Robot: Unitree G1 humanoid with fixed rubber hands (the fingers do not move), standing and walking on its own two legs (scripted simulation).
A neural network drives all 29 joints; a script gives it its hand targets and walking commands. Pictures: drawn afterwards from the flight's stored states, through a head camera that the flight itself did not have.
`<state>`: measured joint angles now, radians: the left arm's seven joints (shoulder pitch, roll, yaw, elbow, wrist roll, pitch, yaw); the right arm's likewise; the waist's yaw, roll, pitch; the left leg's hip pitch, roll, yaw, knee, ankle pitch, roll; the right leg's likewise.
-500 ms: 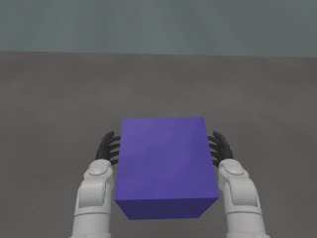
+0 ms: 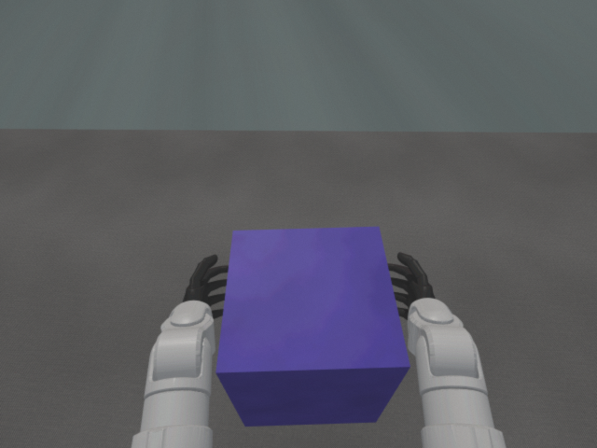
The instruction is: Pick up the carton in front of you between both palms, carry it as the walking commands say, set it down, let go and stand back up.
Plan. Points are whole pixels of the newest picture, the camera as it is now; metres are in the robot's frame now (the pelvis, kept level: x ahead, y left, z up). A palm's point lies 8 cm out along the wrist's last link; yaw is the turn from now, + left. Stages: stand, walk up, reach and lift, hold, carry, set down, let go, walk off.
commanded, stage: carry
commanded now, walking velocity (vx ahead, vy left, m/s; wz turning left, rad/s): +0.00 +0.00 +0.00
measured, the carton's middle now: (308, 331) +0.30 +0.00 -0.04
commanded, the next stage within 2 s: hold in 1.38 s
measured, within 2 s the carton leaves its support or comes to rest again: neither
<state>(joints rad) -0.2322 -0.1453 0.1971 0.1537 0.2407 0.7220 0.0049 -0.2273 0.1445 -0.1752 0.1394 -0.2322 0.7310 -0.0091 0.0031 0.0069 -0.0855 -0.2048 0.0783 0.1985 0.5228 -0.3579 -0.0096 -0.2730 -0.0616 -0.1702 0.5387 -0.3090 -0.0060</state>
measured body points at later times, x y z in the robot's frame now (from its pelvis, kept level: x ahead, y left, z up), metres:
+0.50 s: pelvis -0.03 +0.00 +0.00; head -0.05 +0.00 +0.45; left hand +0.28 +0.16 +0.04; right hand +0.28 -0.15 +0.04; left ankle -0.06 +0.11 -0.73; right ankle -0.02 -0.11 -0.73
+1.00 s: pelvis -0.05 +0.01 +0.00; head -0.07 +0.01 +0.45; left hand +0.26 +0.16 +0.04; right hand +0.26 -0.14 +0.04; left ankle -0.06 +0.11 -0.73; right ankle -0.02 -0.11 -0.73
